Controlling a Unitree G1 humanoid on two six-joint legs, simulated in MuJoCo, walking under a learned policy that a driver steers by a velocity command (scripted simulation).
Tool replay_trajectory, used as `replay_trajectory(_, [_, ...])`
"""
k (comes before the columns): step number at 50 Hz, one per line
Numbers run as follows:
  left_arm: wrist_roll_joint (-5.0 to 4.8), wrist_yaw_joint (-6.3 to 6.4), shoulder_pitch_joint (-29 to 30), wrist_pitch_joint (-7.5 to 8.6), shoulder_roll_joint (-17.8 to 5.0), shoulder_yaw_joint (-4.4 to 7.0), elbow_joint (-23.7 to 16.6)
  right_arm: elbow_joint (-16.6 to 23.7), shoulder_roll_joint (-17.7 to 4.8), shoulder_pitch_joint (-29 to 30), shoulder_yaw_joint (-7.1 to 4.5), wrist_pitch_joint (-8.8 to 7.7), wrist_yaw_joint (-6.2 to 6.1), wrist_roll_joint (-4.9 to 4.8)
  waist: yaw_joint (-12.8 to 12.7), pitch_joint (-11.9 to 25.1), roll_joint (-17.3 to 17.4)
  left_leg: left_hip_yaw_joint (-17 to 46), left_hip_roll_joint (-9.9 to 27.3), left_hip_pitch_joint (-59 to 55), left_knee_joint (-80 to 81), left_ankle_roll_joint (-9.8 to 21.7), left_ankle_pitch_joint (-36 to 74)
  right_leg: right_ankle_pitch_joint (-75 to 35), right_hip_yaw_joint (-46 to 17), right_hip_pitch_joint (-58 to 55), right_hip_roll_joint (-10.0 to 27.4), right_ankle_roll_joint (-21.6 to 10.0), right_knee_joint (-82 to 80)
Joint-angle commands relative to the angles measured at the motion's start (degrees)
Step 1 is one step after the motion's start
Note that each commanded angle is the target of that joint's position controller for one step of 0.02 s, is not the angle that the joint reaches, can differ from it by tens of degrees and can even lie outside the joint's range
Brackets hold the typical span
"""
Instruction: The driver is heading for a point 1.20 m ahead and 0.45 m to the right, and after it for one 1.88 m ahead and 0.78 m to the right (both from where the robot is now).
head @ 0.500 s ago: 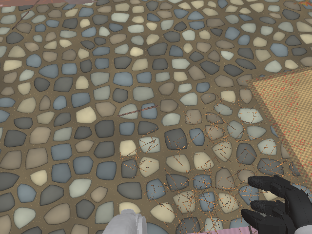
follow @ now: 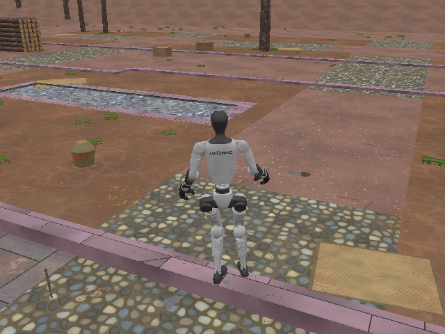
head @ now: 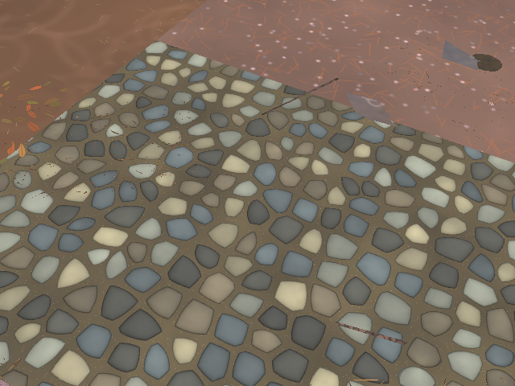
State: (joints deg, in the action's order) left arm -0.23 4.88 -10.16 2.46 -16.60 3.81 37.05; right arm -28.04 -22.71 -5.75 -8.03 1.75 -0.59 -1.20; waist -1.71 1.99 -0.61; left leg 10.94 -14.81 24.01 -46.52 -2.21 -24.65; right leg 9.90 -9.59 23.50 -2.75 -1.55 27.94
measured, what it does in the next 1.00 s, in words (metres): steps to the right, turning right: left foot, then right foot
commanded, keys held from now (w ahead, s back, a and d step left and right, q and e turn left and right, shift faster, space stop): e+shift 0.76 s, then q+shift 0.24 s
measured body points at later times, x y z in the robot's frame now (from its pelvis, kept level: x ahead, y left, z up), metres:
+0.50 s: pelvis +0.03 -0.02 +0.02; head +0.07 -0.03 +0.47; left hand +0.27 +0.18 -0.07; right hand +0.10 -0.32 -0.07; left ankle +0.00 +0.09 -0.71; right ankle +0.04 -0.18 -0.66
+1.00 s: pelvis +0.07 -0.07 +0.02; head +0.08 -0.08 +0.47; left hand +0.38 -0.02 -0.05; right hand +0.02 -0.36 -0.09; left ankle +0.16 +0.03 -0.69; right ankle +0.04 -0.17 -0.71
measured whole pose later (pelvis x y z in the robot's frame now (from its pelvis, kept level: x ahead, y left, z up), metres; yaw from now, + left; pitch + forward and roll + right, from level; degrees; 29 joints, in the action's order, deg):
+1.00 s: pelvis +0.07 -0.07 +0.02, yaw -35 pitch +1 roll -1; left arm 1.6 0.7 -4.8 -0.5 -11.5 0.0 33.0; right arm -41.0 -14.5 -13.1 -2.0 1.0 -1.6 -0.9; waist 1.4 0.2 1.1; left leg 0.7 2.8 24.4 -46.6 -2.8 -20.3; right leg 13.5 -3.5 18.2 -4.7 -2.7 31.0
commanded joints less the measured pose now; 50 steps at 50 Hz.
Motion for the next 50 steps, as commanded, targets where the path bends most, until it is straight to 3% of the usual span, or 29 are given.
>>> replay_trajectory(1, [3.33,0.87,8.6,1.32,-9.1,0.51,-7.6,-2.1,6.3,-24.4,3.76,-2.18,2.75,-1.98,13.6,4.1,-21.0,7.8,14.3,2.8,-28.9,0.2,-15.7,-29.8,-51.2,-1.5,34.9,-24.9,-5.0])
replay_trajectory(2, [0.94,0.79,10.8,1.71,-3.5,0.12,-9.1,-3.0,2.9,-18.4,4.27,-1.63,1.89,0.03,10.0,4.2,-8.7,15.4,19.6,-0.4,-14.5,4.2,-14.6,-21.5,-46.0,4.4,23.0,-17.5,2.2])
replay_trajectory(3, [-1.46,-0.27,8.2,-1.08,-0.7,-1.18,-7.7,-1.4,9.0,-6.5,7.08,-1.47,1.67,1.64,6.8,5.1,0.4,2.9,16.9,-2.5,17.9,4.4,-14.0,-22.3,-25.7,-2.1,11.5,-8.1,-1.2])
replay_trajectory(4, [-3.65,-1.89,0.1,-3.6,-2.8,0.16,-4.1,-3.7,11.2,-2.1,6.95,-0.66,1.57,2.57,3.4,5.9,6.7,-11.6,9.8,-15.6,28.1,2.1,4.7,-8.3,-15.1,1.1,3.9,-4.1,-3.0])
replay_trajectory(5, [-3.08,-3.02,-6.6,-3.27,-4.9,1.34,-2.4,-4.2,1.1,-3.7,4.17,0.06,1.69,3.91,1.5,5.3,16.5,2.2,16.3,-28.5,23.9,6.6,11.1,16.0,-5.8,16.1,-3.3,1.8,10.7])
replay_trajectory(6, [-2.87,-2.49,-3.8,-2.24,-8.7,2.53,-5.3,-3.0,-4.2,-2.1,3.1,0.33,2.14,5.17,2.5,3.9,25.4,15.6,30.9,-14.8,27.7,14.8,13.0,27.0,-0.8,17.6,-4.0,4.0,19.9])
replay_trajectory(7, [-2.85,-2.02,0.4,-1.98,-13.6,4.21,-5.7,-0.7,-1.2,1.3,3.9,-0.43,2.06,5.12,4.5,0.4,16.4,15.0,33.0,-10.7,27.1,17.4,18.8,25.9,-0.4,15.7,-0.8,5.4,32.9])
replay_trajectory(8, [-3.06,-1.79,-0.2,-2.23,-11.6,4.03,-4.8,-0.4,1.8,2.9,4.99,-1.03,1.25,4.33,3.6,-1.2,10.3,12.3,32.2,-12.5,25.9,16.0,24.1,23.9,0.4,19.5,-0.8,6.0,39.1])
replay_trajectory(9, [-2.48,-1.13,-3.9,-2.76,-9.0,3.57,-2.9,-0.3,3.2,3.6,5.37,-1.57,0.12,3.45,2.5,0.0,5.4,10.3,31.1,-17.3,24.4,14.0,25.1,20.0,-0.1,23.0,0.4,6.5,42.1])
replay_trajectory(10, [-1.98,-0.77,-6.0,-3.36,-7.0,3.11,-1.8,-0.6,4.1,4.2,5.63,-1.98,-0.74,2.51,2.1,0.6,4.4,7.8,30.5,-19.7,23.3,13.2,30.2,17.2,-0.4,24.7,1.4,7.1,45.1])
replay_trajectory(12, [-1.68,-1.03,-6.7,-3.75,-5.4,2.73,-1.8,-1.3,5.3,3.2,6.14,-2.45,-1.51,2.6,1.9,1.5,4.2,2.4,29.0,-20.5,23.8,13.9,40.3,13.6,2.1,24.3,2.0,8.3,50.1])
replay_trajectory(16, [-1.25,-2.08,-4.7,-4.1,-4.2,2.12,-3.4,-3.0,6.2,1.8,6.12,-1.99,-2.31,2.39,2.7,2.0,4.1,-2.8,29.1,-25.5,25.2,16.2,44.6,8.7,4.4,26.3,5.4,10.4,46.9])
replay_trajectory(19, [-0.85,-3.45,-1.7,-4.12,-1.4,0.54,-5.1,-5.0,4.4,0.4,5.14,-1.18,-2.44,1.87,4.1,1.1,6.1,-6.7,29.2,-26.3,26.1,16.3,44.3,6.2,7.8,23.4,7.8,10.2,35.4])
replay_trajectory(22, [-0.59,-5.2,1.0,-4.15,-0.7,-0.3,-6.8,-6.6,1.4,-0.8,3.88,-0.67,-1.91,1.55,4.8,-0.4,7.6,-9.2,31.2,-24.6,26.7,16.9,43.7,6.9,10.4,18.6,8.7,8.2,27.2])
replay_trajectory(27, [-1.49,-7.32,0.7,-4.4,-3.4,0.53,-7.1,-8.4,-2.1,0.1,2.38,-0.97,-1.05,0.15,3.1,-0.1,9.1,-15.0,31.9,-21.4,22.3,12.9,45.4,6.2,15.2,5.6,6.3,2.9,12.9])
replay_trajectory(29, [-1.37,-7.27,-4.5,-4.49,-5.4,2.09,-5.8,-9.5,-1.9,0.0,2.23,-1.84,-1.01,-0.91,-0.5,3.0,6.9,-19.8,29.0,-19.5,11.4,8.6,48.6,0.8,16.6,-6.1,2.6,-0.8,1.7])
replay_trajectory(30, [-0.96,-6.2,-10.5,-4.38,-9.2,3.87,-4.2,-10.7,-0.4,-3.3,2.62,-2.66,-0.52,-0.33,-2.9,6.1,1.0,-21.5,25.1,-11.6,0.2,4.9,40.5,-8.8,12.5,-19.2,1.8,-4.1,-3.2])
replay_trajectory(31, [-1.43,-4.95,-12.5,-4.24,-16.8,5.56,-5.4,-8.3,4.6,-4.6,4.04,-3.14,-0.07,3.44,-0.1,8.4,-14.7,-21.7,18.5,7.5,-16.5,0.3,-6.8,-39.1,-7.1,-33.2,16.2,-10.6,1.3])
replay_trajectory(32, [0.65,-5.05,-8.5,-3.1,-16.1,4.81,-9.2,-5.7,2.6,-1.7,4.27,-3.73,-0.02,3.35,-1.3,17.0,-16.7,-10.0,12.0,18.3,-28.5,-1.7,-14.1,-28.7,-27.3,-35.6,24.7,-22.0,-3.4])
replay_trajectory(33, [0.15,-5.27,-6.3,-2.69,-12.5,4.0,-9.6,-5.9,-0.3,3.0,3.52,-3.89,0.14,1.54,-3.4,14.3,-7.6,-5.9,14.6,19.0,-29.7,-1.3,-9.6,-21.1,-21.6,-32.4,22.3,-19.8,-6.2])
replay_trajectory(34, [-0.8,-4.75,-2.9,-2.65,-10.6,3.49,-9.7,-5.3,0.0,4.0,3.75,-4.01,0.03,1.09,-1.7,8.9,-5.3,-6.0,15.5,19.6,-26.9,-1.0,-5.2,-15.5,-17.1,-27.2,18.7,-16.6,-6.4])
replay_trajectory(35, [-1.39,-4.34,-0.2,-3.03,-9.5,3.2,-10.5,-6.3,0.7,3.2,3.82,-3.86,-0.54,1.62,0.0,6.7,-2.5,-5.7,16.5,18.5,-22.8,-1.3,-2.7,-11.9,-14.4,-22.8,15.7,-13.9,-6.7])
replay_trajectory(36, [-1.19,-3.87,2.2,-3.17,-9.5,3.01,-11.5,-6.2,-0.7,2.4,3.45,-3.62,-0.86,1.99,1.4,5.3,-3.9,-5.3,16.5,15.5,-21.3,-1.5,-0.9,-12.7,-13.5,-17.4,14.7,-13.1,-7.1])
replay_trajectory(38, [-0.28,-3.29,3.8,-3.26,-9.3,2.75,-12.3,-6.9,-0.3,0.3,3.37,-3.28,-0.86,1.94,3.1,5.8,-4.8,-6.1,14.5,11.2,-19.6,-1.8,1.9,-15.2,-12.1,-11.9,12.2,-12.8,-7.5])
replay_trajectory(39, [0.14,-3.08,4.4,-3.17,-8.6,2.41,-12.6,-8.2,-0.2,-2.3,3.38,-2.97,-0.99,1.71,3.5,7.3,-4.7,-7.1,14.4,10.7,-19.2,-2.3,2.7,-17.8,-10.2,-12.1,12.8,-13.0,-6.9])
replay_trajectory(42, [0.98,-2.87,3.4,-2.94,-5.8,0.73,-11.4,-9.5,1.6,-4.6,4.11,-1.9,-1.67,1.26,2.3,9.2,-5.2,-8.4,15.7,7.4,-17.4,-3.3,4.7,-20.2,-6.9,-10.6,12.9,-12.4,-5.9])
replay_trajectory(46, [2.43,-3.82,4.0,-2.16,-0.8,-1.81,-7.9,-9.5,5.5,-4.4,5.62,-1.6,-1.49,1.17,0.8,6.2,-7.1,-9.2,18.9,-3.2,-4.3,-1.9,6.5,-5.5,-2.5,-5.2,11.9,-10.5,-7.7])
replay_trajectory(48, [2.25,-4.2,3.8,-2.1,-4.2,-0.75,-6.5,-7.7,2.4,-2.6,4.64,-1.71,-1.17,0.22,-0.4,1.6,-9.2,-10.9,18.0,-3.5,-0.8,-0.6,4.5,0.5,-3.7,-4.6,13.4,-11.5,-8.1])
replay_trajectory(50, [1.39,-3.73,4.2,-2.73,-6.1,-0.03,-5.8,-6.3,0.7,-2.7,3.92,-1.87,-0.9,-0.28,-0.2,-0.6,-8.6,-12.4,17.1,-1.9,3.4,0.8,3.0,-3.5,-4.9,-7.4,15.1,-12.1,-6.1])
Keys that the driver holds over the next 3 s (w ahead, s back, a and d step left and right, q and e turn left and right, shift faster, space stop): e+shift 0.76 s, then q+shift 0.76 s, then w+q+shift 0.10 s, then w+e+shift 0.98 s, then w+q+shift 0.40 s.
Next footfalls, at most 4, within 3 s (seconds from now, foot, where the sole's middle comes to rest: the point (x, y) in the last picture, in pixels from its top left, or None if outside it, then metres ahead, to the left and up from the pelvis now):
0.08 left None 0.04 0.08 -0.75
0.60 right None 0.07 -0.19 -0.75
1.06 left None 0.18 0.01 -0.75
1.46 right None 0.10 -0.20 -0.75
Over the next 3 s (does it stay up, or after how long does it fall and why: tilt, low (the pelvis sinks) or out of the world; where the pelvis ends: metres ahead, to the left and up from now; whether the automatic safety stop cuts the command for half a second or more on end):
stays up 0.94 -0.38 0.02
